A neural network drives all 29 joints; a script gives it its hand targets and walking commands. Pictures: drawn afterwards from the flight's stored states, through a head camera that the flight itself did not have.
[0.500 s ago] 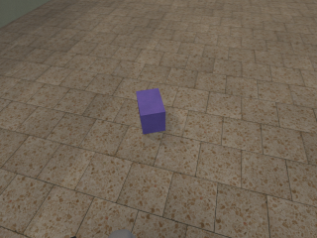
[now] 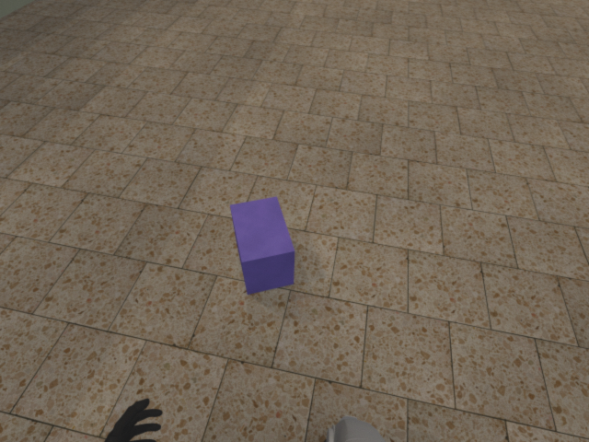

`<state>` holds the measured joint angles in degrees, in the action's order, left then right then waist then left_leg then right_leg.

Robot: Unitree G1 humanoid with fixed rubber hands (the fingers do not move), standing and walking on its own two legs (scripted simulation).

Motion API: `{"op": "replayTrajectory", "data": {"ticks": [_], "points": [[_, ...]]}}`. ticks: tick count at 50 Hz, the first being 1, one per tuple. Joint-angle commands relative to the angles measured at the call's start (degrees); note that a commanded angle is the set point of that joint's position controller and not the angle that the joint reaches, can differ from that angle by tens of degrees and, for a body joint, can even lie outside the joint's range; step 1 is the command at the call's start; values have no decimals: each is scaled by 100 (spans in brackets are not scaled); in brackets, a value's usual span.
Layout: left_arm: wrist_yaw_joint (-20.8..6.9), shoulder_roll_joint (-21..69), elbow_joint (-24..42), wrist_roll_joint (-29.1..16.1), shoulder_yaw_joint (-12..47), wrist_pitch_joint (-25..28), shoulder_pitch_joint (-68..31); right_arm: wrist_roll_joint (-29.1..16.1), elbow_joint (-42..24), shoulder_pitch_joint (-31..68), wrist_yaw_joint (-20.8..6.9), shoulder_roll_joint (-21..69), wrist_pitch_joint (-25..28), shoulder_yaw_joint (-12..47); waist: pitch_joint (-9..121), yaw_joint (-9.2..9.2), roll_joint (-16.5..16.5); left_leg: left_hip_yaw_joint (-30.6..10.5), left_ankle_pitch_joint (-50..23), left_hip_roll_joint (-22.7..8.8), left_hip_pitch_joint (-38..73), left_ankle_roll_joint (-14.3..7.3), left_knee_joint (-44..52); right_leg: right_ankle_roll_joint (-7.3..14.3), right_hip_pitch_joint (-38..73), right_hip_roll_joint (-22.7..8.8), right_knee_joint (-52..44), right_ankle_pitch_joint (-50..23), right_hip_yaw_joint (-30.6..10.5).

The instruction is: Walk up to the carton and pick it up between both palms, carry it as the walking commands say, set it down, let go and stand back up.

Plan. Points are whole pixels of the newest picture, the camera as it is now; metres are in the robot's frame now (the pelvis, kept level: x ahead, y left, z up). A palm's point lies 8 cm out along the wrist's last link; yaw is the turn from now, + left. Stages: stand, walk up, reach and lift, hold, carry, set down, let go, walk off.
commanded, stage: walk up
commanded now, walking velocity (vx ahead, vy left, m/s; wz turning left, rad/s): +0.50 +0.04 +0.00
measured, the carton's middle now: (262, 245) +0.88 +0.08 -0.65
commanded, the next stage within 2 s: none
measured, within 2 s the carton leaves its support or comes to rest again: neither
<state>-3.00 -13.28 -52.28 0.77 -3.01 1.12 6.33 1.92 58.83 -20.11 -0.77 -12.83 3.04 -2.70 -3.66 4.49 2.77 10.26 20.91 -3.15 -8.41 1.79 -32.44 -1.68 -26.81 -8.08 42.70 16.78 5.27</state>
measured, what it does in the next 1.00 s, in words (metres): walks ahead: right foot, then left foot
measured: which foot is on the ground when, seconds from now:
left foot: down 0.00-0.06, up 0.08-0.50, down 0.52-0.90, up 0.92-1.00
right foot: up 0.00-0.02, down 0.04-0.52, up 0.54-0.86, down 0.88-1.00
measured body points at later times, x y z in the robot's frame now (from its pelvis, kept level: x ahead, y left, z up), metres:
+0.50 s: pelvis +0.24 +0.02 +0.00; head +0.27 +0.03 +0.45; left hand +0.13 +0.27 -0.14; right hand +0.43 -0.20 -0.11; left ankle +0.34 +0.16 -0.72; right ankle +0.12 -0.12 -0.72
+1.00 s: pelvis +0.39 +0.00 +0.00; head +0.40 -0.03 +0.45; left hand +0.51 +0.24 -0.12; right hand +0.36 -0.25 -0.16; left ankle +0.34 +0.14 -0.68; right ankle +0.43 -0.09 -0.72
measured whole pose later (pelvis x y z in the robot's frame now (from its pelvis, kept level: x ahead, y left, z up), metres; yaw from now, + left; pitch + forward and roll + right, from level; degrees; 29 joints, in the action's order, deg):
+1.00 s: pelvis +0.39 +0.00 +0.00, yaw +1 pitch -3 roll +2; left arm -0.1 -11.0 -54.4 1.9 -2.2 1.3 7.6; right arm 1.1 60.7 -18.0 -0.5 -13.4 -1.1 -3.1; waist -4.5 4.2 -1.7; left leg 4.6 27.0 -3.7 -17.1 1.1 -52.5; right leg 2.5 -17.2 -4.0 35.9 16.2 8.0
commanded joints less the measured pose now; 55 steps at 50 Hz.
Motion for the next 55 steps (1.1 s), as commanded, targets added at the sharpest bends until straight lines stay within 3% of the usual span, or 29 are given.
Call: {"op": "replayTrajectory", "data": {"ticks": [1, 2, 3, 4, 5, 6, 11, 12, 20, 22, 24, 25, 26, 27, 28, 32, 34, 38, 41, 42, 43, 44, 45, 47, 48, 50, 51, 52, 55], "points": [[96, -605, -147, 7, -241, 61, 1354, 15, -398, 786, -48, -754, -44, -150, -39, -1037, -704, -760, 1114, -670, -2504, -520, 964, 87, 2785, 282, -598, -364, 252], [174, -1100, -318, 81, -361, 144, 1988, -47, -565, 764, -55, -535, -9, -60, 258, -1475, 1581, -283, 767, -90, -2883, -261, -1066, 366, 3259, -744, -1882, 903, -1147], [248, -1750, -371, 105, -439, 130, 2463, -117, -738, 714, -48, -441, -18, -65, 684, -1412, 2586, -452, 946, 203, -3254, -113, -3135, 1009, 3324, -2163, -3488, 2256, -3800], [266, -1820, -262, 113, -394, 122, 2092, -114, -829, 875, -72, -832, -42, -153, 460, -1216, 2169, -875, 814, -146, -3258, -58, -3699, 1288, 2844, -2149, -3704, 2814, -4056], [275, -1539, -227, 128, -294, 169, 1747, -65, -676, 997, -91, -840, 4, -181, 121, -1039, 1315, -998, 330, -313, -3349, -30, -3980, 1183, 2521, -1967, -3671, 2654, -3760], [278, -1250, -164, 100, -214, 234, 1439, -61, -622, 947, -121, -768, 30, -168, -145, -921, 956, -951, 11, -416, -3447, -20, -4050, 1109, 2335, -1757, -3621, 1853, -3214], [316, -890, -222, 34, -180, 390, 1364, -26, -468, 545, -183, -579, -222, -152, 150, -610, 437, -1067, -697, -520, -2932, 129, -3542, 825, 2260, -1416, -2855, -2314, -1761], [350, -848, -310, 58, -191, 400, 1435, -50, -561, 798, -192, -500, -277, -117, 180, -677, 820, -1030, -735, -492, -2965, 140, -3344, 848, 2351, -1339, -2816, -2458, -1584], [362, -1057, -350, 79, -250, 319, 1544, -119, -1079, 2197, -388, -264, -293, 21, -171, -869, 828, -432, -1044, -282, -1995, 85, -460, 670, 2036, -1130, -2973, -1984, -606], [295, -1007, -371, 63, -206, 292, 1385, -129, -959, 1738, -305, -230, -174, 12, -33, -542, 1072, -231, -869, -77, -1012, -27, 202, 598, 1653, -821, -2603, -1760, -294], [273, -578, -439, -11, -64, 296, 1692, -27, -404, 333, -156, -730, -27, -169, 914, 44, -213, -190, -1273, -70, 1175, -294, 312, 376, 866, -113, -666, -1789, 330], [277, -291, -341, -40, 12, 351, 1922, 97, -214, -563, -50, -1394, 36, -405, 1592, 380, -1721, -2013, -1423, -1558, 2322, -827, 655, 203, -271, 380, 1162, -132, 483], [306, -219, -182, -19, -19, 338, 1877, 58, -201, -1131, 56, -1946, 61, -503, 1973, 399, -2592, -3722, -2443, -2760, 2559, -1271, 1463, 102, -868, 730, 2392, 2029, 12], [326, -411, -178, -65, -115, 288, 1451, -42, -113, -883, 91, -1748, 30, -453, 1500, 336, -1651, -3363, -2787, -2492, 2121, -1510, 1446, 157, -945, 405, 2794, 1804, -398], [340, -528, -154, -23, -159, 309, 1330, -96, -209, -494, 126, -1471, 70, -398, 1453, 210, -1505, -2923, -3948, -2320, 1991, -1503, 1147, 161, -1133, 320, 2974, 1389, -421], [321, -277, -482, 42, -107, 42, 1717, -109, -576, 457, 168, -843, 114, -209, 860, -290, -917, -2350, -4224, -2261, 334, -1354, 1362, -41, -498, 38, 3055, 898, -575], [286, -209, -376, 15, -84, -124, 1547, -82, -554, 704, 152, -864, 112, -211, 552, -453, -1364, -1787, -3863, -2026, -609, -1305, 1446, -88, -70, -35, 2468, 777, -522], [167, -160, 17, 12, -56, -244, 666, -1, -429, 582, 144, -911, -1, -232, 198, -293, -1551, -1585, -2130, -1763, -840, -1102, 1814, -64, 265, 12, 528, 489, -262], [150, -86, -165, -35, -102, -202, 1000, 23, -432, 801, 76, -963, -32, -262, 204, -549, -1756, -1456, -1247, -1626, -1521, -973, 1760, 10, 1623, 282, -595, -264, 18], [178, -103, -115, 2, -81, -111, 1174, -30, -306, 809, 65, -690, -133, -198, 392, -728, -1720, -1000, -539, -1062, -1553, -775, 1316, 27, 2228, 414, -1269, -694, 68], [213, -435, -236, 55, -186, -23, 1424, -31, -248, 546, 47, -445, -199, -122, 758, -882, -793, -579, 142, -500, -1619, -555, 540, 56, 2819, 314, -1595, -739, 0], [274, -944, -385, 104, -348, 53, 1647, -38, -336, 317, 36, -141, -188, 14, 882, -963, 1097, -46, 692, -22, -2154, -215, -692, 328, 2998, -809, -2297, 186, -1315], [331, -1366, -330, 156, -296, 47, 1823, -95, -476, 482, 79, -180, -296, 19, 669, -980, 1975, -346, 1239, 111, -2465, -115, -2080, 827, 2398, -2068, -3467, 1239, -3061], [354, -1094, -270, 161, -239, 3, 1181, -106, -333, 553, 18, -569, -335, -112, -13, -764, 1316, -798, 896, -141, -2267, -65, -2652, 1159, 1752, -1641, -3640, 1669, -2683], [374, -907, -191, 114, -192, 44, 986, -93, -272, 616, 17, -485, -300, -93, -103, -750, 870, -821, 596, -212, -2267, -53, -2560, 1053, 1707, -1448, -3603, 1067, -2344], [426, -690, -21, 25, -96, 132, 608, -53, -89, 313, -1, -431, -301, -29, -63, -623, 864, -833, -35, -179, -2097, -36, -2552, 1007, 1726, -1184, -3308, -866, -1668], [465, -491, -29, -48, 5, 111, 289, -122, -32, 231, 85, -244, -332, 30, -189, -368, 679, -837, 306, -54, -1375, 35, -2228, 1111, 1351, -1083, -2794, -4245, -1099], [452, -421, -109, -45, -26, 130, 393, -160, -8, 170, 102, -137, -353, 83, 46, -359, 694, -829, 389, -34, -1320, -14, -1731, 1075, 1776, -862, -2337, -5738, -694], [490, -611, -170, 9, -95, 137, 771, -180, -60, 238, 185, -295, -491, 34, 692, -482, 855, -711, 220, 156, -1058, -107, -1058, 1060, 2254, -967, -1884, -5986, -696]]}}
